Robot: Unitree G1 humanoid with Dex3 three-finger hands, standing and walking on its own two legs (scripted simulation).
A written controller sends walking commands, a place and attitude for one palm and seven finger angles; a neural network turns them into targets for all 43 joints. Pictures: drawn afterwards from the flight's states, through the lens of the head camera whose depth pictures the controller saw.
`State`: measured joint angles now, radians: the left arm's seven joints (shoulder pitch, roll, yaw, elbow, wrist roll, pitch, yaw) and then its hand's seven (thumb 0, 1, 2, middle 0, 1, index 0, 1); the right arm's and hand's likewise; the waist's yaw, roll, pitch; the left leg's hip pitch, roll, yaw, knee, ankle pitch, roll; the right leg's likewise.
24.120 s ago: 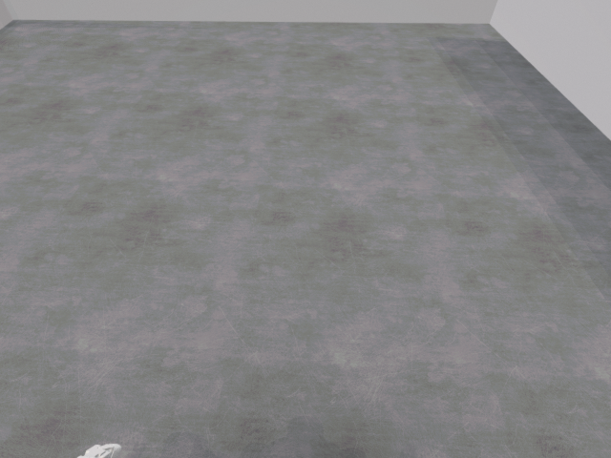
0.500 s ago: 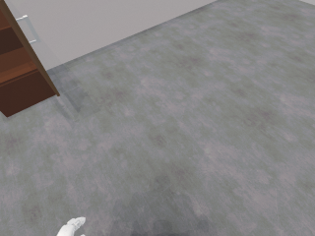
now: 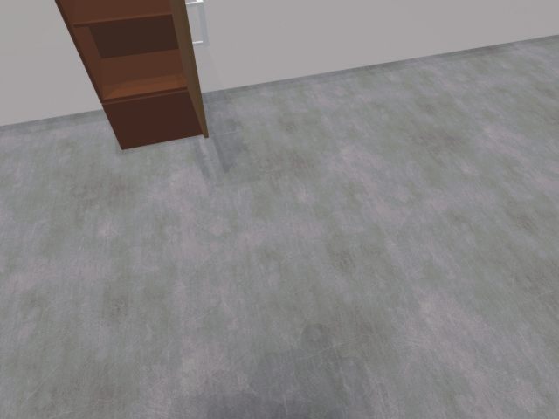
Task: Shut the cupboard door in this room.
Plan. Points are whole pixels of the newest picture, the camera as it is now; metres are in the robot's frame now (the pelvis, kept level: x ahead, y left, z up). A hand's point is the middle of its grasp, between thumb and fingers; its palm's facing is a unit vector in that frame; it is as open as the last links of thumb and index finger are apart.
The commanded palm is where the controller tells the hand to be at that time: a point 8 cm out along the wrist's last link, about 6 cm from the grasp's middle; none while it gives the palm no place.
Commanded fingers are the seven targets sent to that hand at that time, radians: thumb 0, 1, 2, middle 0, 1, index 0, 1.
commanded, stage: turn or walk to find it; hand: left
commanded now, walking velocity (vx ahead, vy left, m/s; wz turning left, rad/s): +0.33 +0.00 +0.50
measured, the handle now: (197, 24) +1.21 +0.37 -0.03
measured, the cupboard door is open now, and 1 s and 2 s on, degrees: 91 91 91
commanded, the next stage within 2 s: stand and wait in 1.22 s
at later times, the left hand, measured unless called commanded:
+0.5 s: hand (181, 356) +0.23 +0.19 -0.14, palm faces +0.16 -0.96 -0.24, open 7.4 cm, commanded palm none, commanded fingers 0.00 0.90 0.90 -0.20 -0.30 -0.20 -0.30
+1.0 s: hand (188, 413) +0.15 +0.16 -0.17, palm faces +0.48 -0.87 -0.12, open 7.3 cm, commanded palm none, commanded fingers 0.00 0.90 0.90 -0.20 -0.30 -0.20 -0.30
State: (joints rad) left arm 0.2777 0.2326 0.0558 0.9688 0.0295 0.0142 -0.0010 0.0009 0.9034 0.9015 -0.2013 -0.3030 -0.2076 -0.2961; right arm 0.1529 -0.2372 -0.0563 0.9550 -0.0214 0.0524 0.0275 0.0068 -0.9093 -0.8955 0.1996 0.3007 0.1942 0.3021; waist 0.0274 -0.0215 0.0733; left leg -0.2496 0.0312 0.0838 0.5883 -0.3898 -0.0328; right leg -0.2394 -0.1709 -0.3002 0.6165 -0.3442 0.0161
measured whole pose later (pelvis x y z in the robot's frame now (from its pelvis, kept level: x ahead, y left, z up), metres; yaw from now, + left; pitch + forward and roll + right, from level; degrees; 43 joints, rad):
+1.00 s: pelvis +0.32 +0.07 -0.01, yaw +22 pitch -1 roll -1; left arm 0.46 0.15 0.02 1.17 0.02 -0.03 -0.01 0.00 0.91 0.90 -0.20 -0.30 -0.20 -0.30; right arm 0.05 -0.17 -0.04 0.96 -0.03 -0.05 0.03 0.00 -0.91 -0.90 0.20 0.30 0.19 0.30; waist 0.07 -0.02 0.11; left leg -0.40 0.04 0.15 0.65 -0.22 0.09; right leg -0.13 -0.16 -0.20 0.87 -0.50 0.05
